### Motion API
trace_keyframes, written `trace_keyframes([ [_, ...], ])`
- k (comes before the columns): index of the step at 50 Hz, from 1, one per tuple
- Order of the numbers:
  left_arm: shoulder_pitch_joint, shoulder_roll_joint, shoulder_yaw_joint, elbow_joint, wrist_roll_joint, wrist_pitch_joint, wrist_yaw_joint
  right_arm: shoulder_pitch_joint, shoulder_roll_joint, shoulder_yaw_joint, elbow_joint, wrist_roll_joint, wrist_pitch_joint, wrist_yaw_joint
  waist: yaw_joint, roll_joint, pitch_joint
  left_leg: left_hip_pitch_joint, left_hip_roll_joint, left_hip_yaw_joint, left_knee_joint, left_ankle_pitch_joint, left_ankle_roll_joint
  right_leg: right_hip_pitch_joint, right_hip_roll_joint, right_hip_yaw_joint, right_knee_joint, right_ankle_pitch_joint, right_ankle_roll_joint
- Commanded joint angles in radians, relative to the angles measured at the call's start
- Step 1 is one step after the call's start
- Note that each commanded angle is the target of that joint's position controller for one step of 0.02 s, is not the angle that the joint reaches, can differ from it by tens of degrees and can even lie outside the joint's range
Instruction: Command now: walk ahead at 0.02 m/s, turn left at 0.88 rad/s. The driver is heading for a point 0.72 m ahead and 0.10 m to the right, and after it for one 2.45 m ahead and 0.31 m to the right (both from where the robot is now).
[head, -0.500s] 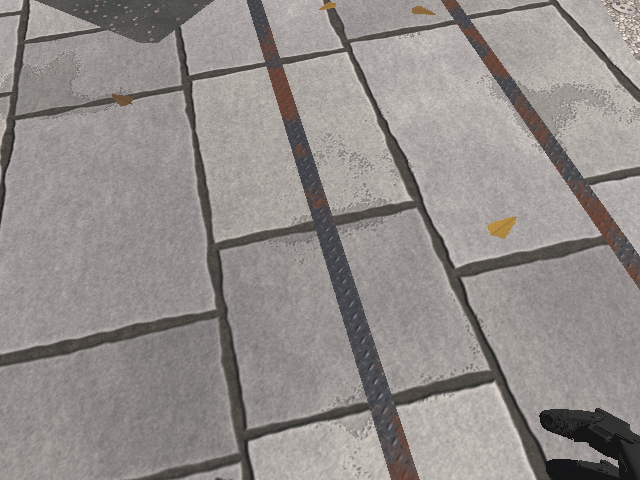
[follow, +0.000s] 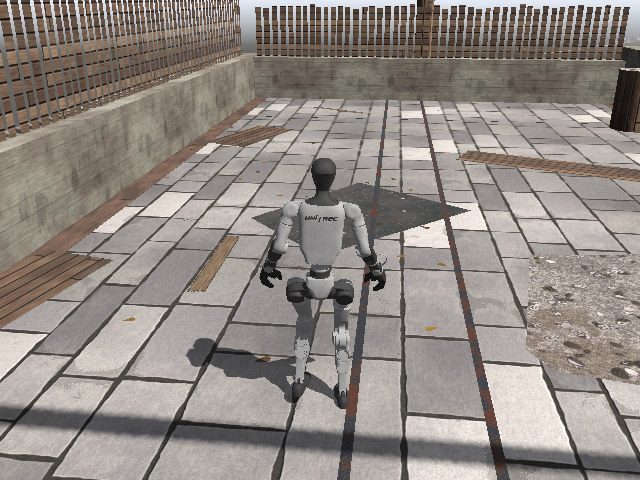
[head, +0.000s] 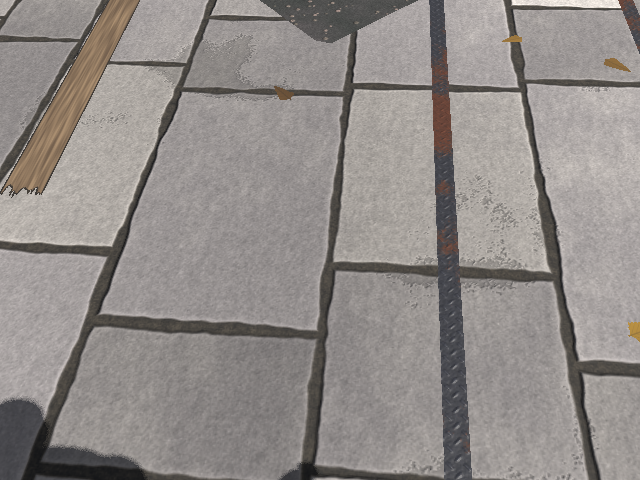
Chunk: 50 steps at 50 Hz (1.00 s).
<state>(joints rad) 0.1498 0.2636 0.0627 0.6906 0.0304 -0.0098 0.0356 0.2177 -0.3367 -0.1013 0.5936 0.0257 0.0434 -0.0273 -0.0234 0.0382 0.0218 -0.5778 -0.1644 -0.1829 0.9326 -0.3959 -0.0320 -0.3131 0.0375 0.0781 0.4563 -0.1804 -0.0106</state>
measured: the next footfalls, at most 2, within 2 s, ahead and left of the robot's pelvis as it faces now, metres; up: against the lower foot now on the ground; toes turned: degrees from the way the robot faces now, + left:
left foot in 0.30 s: +0.03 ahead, +0.15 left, +0.00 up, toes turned +5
right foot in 0.74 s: +0.42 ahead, -0.11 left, +0.00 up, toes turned -20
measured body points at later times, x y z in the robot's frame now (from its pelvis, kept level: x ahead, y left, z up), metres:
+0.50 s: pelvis +0.11 +0.03 +0.00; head +0.12 +0.05 +0.45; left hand +0.24 +0.30 -0.12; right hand +0.14 -0.25 -0.11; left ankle -0.01 +0.15 -0.74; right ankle +0.17 -0.10 -0.65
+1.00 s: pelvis +0.47 -0.11 -0.01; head +0.48 -0.11 +0.44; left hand +0.60 +0.14 -0.13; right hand +0.53 -0.39 -0.11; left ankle +0.66 +0.01 -0.65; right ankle +0.39 -0.09 -0.74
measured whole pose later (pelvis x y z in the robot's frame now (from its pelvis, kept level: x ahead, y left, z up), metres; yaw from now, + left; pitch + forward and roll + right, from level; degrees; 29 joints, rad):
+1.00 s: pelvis +0.47 -0.11 -0.01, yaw -21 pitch +0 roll -1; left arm 0.41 0.28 0.05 0.81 0.02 -0.09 -0.03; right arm 0.18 -0.25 0.00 0.69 -0.02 -0.04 0.04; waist 0.02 0.03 0.02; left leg -0.77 0.17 -0.02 1.08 -0.11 0.03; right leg -0.01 0.19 -0.03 0.29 -0.27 -0.17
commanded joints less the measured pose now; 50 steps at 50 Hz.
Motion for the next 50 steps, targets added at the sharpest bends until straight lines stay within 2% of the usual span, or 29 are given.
trace_keyframes([
  [1,-0.129,0.08,0.013,-0.119,-0.018,-0.015,0.02,0.104,-0.091,-0.027,-0.021,-0.012,0.002,0.006,-0.028,-0.114,-0.077,-0.132,0.111,0.06,0.382,0.026,-0.049,0.129,-0.274,0.153,-0.14,0.188,-0.173],
  [3,-0.087,0.099,0.014,-0.107,-0.011,-0.007,0.027,0.046,-0.059,-0.007,-0.053,0.0,0.004,0.014,0.002,-0.126,-0.047,-0.175,0.164,0.127,0.356,0.077,-0.073,0.152,-0.253,0.061,-0.146,0.258,-0.185],
  [6,0.041,0.139,0.023,-0.064,-0.01,0.01,0.016,-0.064,0.001,0.029,-0.105,-0.013,-0.011,0.016,0.073,-0.139,-0.089,-0.113,0.172,0.134,0.16,0.024,-0.088,0.227,-0.259,0.073,-0.105,0.417,-0.241],
  [8,0.078,0.17,0.032,-0.049,-0.033,0.007,-0.006,-0.045,0.034,0.052,-0.096,-0.016,-0.025,0.03,0.083,-0.175,-0.148,0.028,0.174,0.176,-0.015,-0.043,-0.057,0.186,-0.249,0.091,-0.172,-0.029,-0.24],
  [10,0.056,0.195,0.034,-0.053,-0.059,-0.003,-0.026,-0.034,-0.009,0.042,-0.082,-0.004,-0.045,0.043,0.064,-0.251,-0.079,0.158,0.149,0.229,-0.176,-0.084,-0.02,0.059,-0.251,0.156,-0.236,-0.298,-0.235],
  [13,0.072,0.194,0.031,-0.039,-0.074,-0.015,-0.037,0.046,-0.042,0.022,-0.029,0.006,-0.09,0.041,-0.006,-0.188,-0.007,0.407,0.139,0.233,-0.559,0.126,0.058,-0.051,-0.234,0.208,-0.186,-0.363,-0.201],
  [14,0.066,0.158,0.021,-0.04,-0.075,-0.024,-0.039,0.128,-0.052,0.014,0.002,0.006,-0.098,0.032,-0.051,-0.156,-0.025,0.609,0.179,0.197,-0.592,0.163,0.08,-0.184,-0.193,0.189,-0.112,-0.354,-0.156],
  [15,0.006,0.056,-0.007,-0.067,-0.067,-0.041,-0.047,0.299,-0.091,0.0,0.035,-0.006,-0.104,0.019,-0.137,-0.036,-0.1,0.879,0.363,-0.009,-0.619,0.032,0.116,-0.416,-0.089,0.102,0.174,-0.382,-0.077],
  [16,-0.017,-0.001,-0.02,-0.122,-0.079,-0.074,-0.055,0.337,-0.187,-0.023,0.043,-0.031,-0.105,0.018,-0.13,0.161,-0.092,0.94,0.591,-0.313,-0.657,-0.209,0.21,-0.696,-0.026,0.004,0.436,-0.369,-0.04],
  [17,-0.069,0.067,-0.006,-0.149,-0.098,-0.089,-0.051,0.325,-0.172,-0.027,0.046,-0.041,-0.128,0.021,-0.14,0.141,-0.05,0.834,0.646,-0.424,-0.722,-0.394,0.28,-0.783,-0.091,0.077,0.618,-0.315,-0.044],
  [18,-0.109,0.105,0.016,-0.132,0.022,-0.054,-0.063,0.25,-0.116,0.006,0.03,-0.108,-0.115,0.021,-0.115,0.086,0.028,0.748,0.587,-0.311,-0.773,-0.388,0.207,-0.762,-0.055,0.045,0.644,-0.223,-0.05],
  [19,-0.064,0.109,0.028,-0.105,0.028,-0.038,-0.078,0.179,-0.079,0.016,0.029,-0.093,-0.114,0.024,-0.063,0.093,0.072,0.677,0.519,-0.178,-0.79,-0.255,0.16,-0.722,-0.07,0.041,0.656,-0.14,-0.037],
  [22,0.029,0.112,0.037,-0.047,0.016,0.0,-0.12,0.128,-0.038,0.034,0.049,-0.06,-0.127,0.021,-0.001,0.12,0.065,0.562,0.422,0.087,-0.826,0.008,0.118,-0.611,-0.089,-0.02,0.772,-0.013,-0.009],
  [25,-0.033,0.086,0.027,-0.066,0.004,0.011,-0.128,0.169,-0.029,0.033,0.096,-0.064,-0.143,0.026,-0.001,0.081,0.109,0.555,0.419,0.207,-0.844,0.113,0.117,-0.65,-0.101,-0.03,0.77,0.062,-0.017],
  [30,-0.186,0.061,-0.002,-0.122,0.009,0.01,-0.153,0.215,-0.044,0.03,0.173,-0.066,-0.154,0.013,-0.024,0.046,0.173,0.599,0.414,0.384,-0.886,0.332,0.106,-0.564,-0.12,-0.177,0.485,0.112,-0.093],
  [31,-0.208,0.048,-0.011,-0.134,0.007,0.01,-0.155,0.226,-0.056,0.029,0.189,-0.066,-0.152,0.009,-0.025,0.041,0.178,0.62,0.416,0.419,-0.867,0.481,0.101,-0.52,-0.108,-0.215,0.423,0.087,-0.121],
  [33,-0.174,0.045,-0.017,-0.136,-0.004,0.013,-0.139,0.231,-0.099,0.024,0.208,-0.065,-0.145,0.002,0.013,0.062,0.109,0.681,0.423,0.472,-0.723,1.114,0.089,-0.348,-0.026,-0.299,0.349,0.023,-0.18],
  [35,0.059,0.107,0.008,-0.087,-0.017,0.009,-0.118,0.202,-0.172,0.006,0.204,-0.076,-0.113,-0.006,0.146,0.113,-0.053,0.717,0.463,0.471,-0.377,1.516,0.096,-0.1,0.062,-0.309,0.356,-0.125,-0.224],
  [36,0.255,0.164,0.035,-0.032,-0.017,0.0,-0.105,0.173,-0.196,-0.001,0.186,-0.07,-0.104,-0.001,0.232,0.102,-0.16,0.604,0.464,0.449,-0.115,1.462,0.104,0.164,0.102,-0.268,0.308,-0.166,-0.247],
  [37,0.383,0.23,0.068,0.022,-0.005,-0.001,-0.083,0.17,-0.167,0.007,0.179,-0.074,-0.109,0.006,0.274,0.02,-0.224,0.373,0.406,0.44,0.202,1.066,0.081,0.449,0.075,-0.131,0.217,-0.224,-0.261],
  [38,0.259,0.348,0.097,0.001,-0.005,0.016,-0.072,0.171,-0.01,0.044,0.081,-0.054,-0.124,0.035,0.118,-0.333,-0.223,-0.13,0.153,0.382,0.63,-0.017,0.003,0.684,-0.217,0.491,-0.012,-0.503,-0.399],
  [39,0.289,0.348,0.101,-0.033,-0.014,0.021,-0.074,0.051,-0.071,0.046,0.021,-0.059,-0.151,0.037,0.177,-0.154,-0.317,-0.242,0.144,0.136,0.707,0.02,0.022,0.704,-0.274,0.752,-0.154,-0.519,-0.431],
  [40,0.297,0.326,0.095,-0.002,-0.013,0.017,-0.062,-0.031,-0.073,0.049,-0.005,-0.057,-0.168,0.039,0.17,-0.085,-0.203,-0.287,0.197,0.101,0.665,0.066,0.036,0.616,-0.276,0.694,-0.199,-0.433,-0.396],
  [41,0.287,0.263,0.077,0.024,-0.008,0.004,-0.051,0.029,-0.053,0.062,0.021,-0.051,-0.174,0.035,0.097,0.001,-0.088,-0.234,0.256,0.119,0.547,0.11,0.049,0.441,-0.272,0.581,-0.216,-0.312,-0.348],
  [42,0.235,0.214,0.059,0.022,-0.001,-0.015,-0.041,0.05,-0.037,0.07,0.041,-0.063,-0.162,0.034,0.049,0.041,-0.053,-0.151,0.297,0.122,0.463,0.112,0.053,0.299,-0.236,0.468,-0.214,-0.248,-0.31],
  [44,0.162,0.138,0.023,0.01,-0.002,-0.05,-0.038,0.131,-0.021,0.078,0.09,-0.081,-0.114,0.045,-0.02,0.015,-0.009,-0.035,0.335,0.123,0.379,0.113,0.051,0.107,-0.173,0.315,-0.257,-0.191,-0.276],
  [46,0.196,0.136,0.017,0.04,-0.01,-0.082,-0.051,0.084,-0.01,0.081,0.089,-0.069,-0.081,0.058,-0.015,-0.019,0.059,-0.078,0.354,0.155,0.302,0.162,0.049,0.048,-0.149,0.208,-0.323,-0.094,-0.247],
  [48,0.256,0.146,0.017,0.066,-0.016,-0.1,-0.064,-0.044,-0.005,0.082,0.058,-0.047,-0.076,0.064,0.033,-0.029,0.13,-0.165,0.345,0.193,0.165,0.293,0.064,0.078,-0.116,0.093,-0.381,0.092,-0.176],
  [50,0.283,0.137,0.009,0.075,-0.021,-0.113,-0.07,-0.1,0.016,0.087,0.052,-0.03,-0.081,0.072,0.059,-0.05,0.14,-0.159,0.298,0.212,0.027,0.418,0.086,0.111,-0.078,-0.035,-0.383,0.331,-0.1],
])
